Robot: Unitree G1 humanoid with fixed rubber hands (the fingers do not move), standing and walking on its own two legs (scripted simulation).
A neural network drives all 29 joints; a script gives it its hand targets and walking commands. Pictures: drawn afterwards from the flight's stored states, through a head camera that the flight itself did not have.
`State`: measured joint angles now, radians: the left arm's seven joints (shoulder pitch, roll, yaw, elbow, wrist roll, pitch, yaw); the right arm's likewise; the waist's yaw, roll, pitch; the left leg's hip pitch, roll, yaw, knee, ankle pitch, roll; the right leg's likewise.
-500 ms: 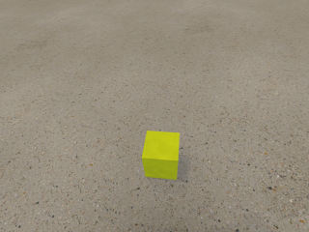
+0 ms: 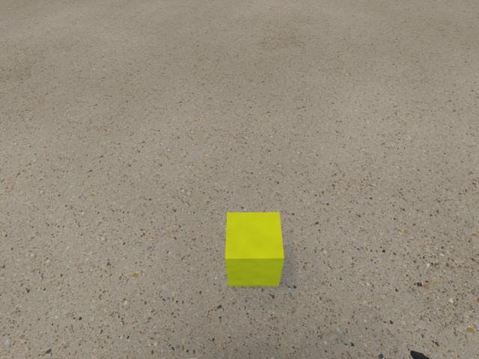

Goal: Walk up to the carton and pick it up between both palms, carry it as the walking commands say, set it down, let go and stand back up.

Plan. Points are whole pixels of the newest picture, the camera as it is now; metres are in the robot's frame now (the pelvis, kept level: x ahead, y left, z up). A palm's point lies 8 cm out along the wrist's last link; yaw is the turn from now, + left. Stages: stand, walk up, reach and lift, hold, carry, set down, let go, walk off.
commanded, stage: walk up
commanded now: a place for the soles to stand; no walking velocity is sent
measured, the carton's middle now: (253, 250) +0.64 -0.03 -0.61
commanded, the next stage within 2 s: none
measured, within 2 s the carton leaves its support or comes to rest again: neither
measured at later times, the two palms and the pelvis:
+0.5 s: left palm out of the picture +0.11 +0.30 -0.08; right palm out of the picture +0.10 -0.33 -0.07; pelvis +0.02 +0.00 +0.04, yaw -2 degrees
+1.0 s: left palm out of the picture +0.11 +0.31 -0.05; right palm (458, 339) +0.18 -0.34 -0.07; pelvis +0.09 -0.02 +0.04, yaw -2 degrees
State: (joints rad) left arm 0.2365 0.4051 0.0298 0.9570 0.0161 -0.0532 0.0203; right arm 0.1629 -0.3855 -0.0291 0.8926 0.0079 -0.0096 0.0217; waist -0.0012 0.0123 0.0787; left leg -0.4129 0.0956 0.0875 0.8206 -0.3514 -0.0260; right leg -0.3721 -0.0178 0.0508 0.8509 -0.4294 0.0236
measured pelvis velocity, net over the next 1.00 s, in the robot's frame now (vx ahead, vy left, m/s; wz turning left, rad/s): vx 0.09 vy -0.02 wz -0.03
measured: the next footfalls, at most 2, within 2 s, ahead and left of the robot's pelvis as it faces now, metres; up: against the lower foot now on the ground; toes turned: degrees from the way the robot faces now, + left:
left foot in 1.08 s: +0.24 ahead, +0.16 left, +0.00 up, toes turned -2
right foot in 1.30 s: +0.26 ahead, -0.09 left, +0.00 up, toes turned +3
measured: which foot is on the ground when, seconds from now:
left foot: down 0.00-0.78, up 0.80-1.00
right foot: down 0.00-1.00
